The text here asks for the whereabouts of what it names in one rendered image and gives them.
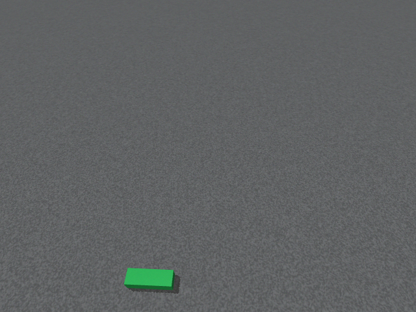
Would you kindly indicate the carton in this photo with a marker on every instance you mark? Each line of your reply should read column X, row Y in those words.
column 143, row 278

